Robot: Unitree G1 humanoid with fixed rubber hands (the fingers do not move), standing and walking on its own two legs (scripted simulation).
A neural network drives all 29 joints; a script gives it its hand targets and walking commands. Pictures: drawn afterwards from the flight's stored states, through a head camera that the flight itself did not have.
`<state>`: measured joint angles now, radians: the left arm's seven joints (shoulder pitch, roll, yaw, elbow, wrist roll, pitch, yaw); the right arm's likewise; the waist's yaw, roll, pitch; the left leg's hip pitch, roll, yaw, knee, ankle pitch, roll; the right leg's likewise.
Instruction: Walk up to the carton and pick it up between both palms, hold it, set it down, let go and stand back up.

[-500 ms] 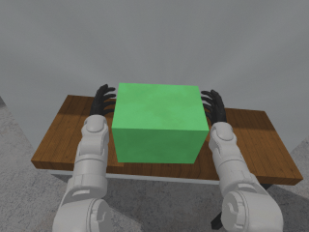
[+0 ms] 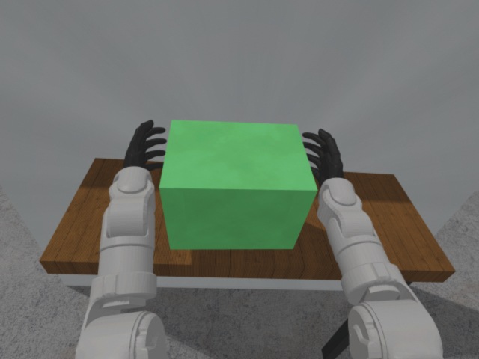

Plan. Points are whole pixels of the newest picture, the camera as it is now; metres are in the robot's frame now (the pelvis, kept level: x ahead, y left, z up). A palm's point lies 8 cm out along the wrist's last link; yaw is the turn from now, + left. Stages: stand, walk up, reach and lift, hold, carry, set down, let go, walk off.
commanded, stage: reach and lift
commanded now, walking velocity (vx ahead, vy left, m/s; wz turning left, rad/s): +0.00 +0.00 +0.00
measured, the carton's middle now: (234, 186) +0.41 -0.01 +0.11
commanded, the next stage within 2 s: hold in 1.40 s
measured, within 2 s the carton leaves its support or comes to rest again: neither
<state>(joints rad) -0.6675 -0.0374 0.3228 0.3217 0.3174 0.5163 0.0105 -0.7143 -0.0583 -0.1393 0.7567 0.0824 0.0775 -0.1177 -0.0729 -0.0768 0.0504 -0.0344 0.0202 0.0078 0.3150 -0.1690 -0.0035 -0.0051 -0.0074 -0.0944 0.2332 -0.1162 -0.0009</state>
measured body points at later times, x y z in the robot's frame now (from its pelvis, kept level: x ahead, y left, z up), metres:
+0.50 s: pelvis -0.01 +0.00 +0.00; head -0.05 +0.04 +0.45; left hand +0.39 +0.16 +0.20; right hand +0.38 -0.16 +0.20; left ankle +0.01 +0.12 -0.75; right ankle +0.02 -0.12 -0.75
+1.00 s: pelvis +0.00 +0.00 +0.00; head -0.05 +0.03 +0.45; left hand +0.39 +0.16 +0.22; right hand +0.38 -0.16 +0.22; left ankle +0.01 +0.12 -0.75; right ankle +0.02 -0.12 -0.75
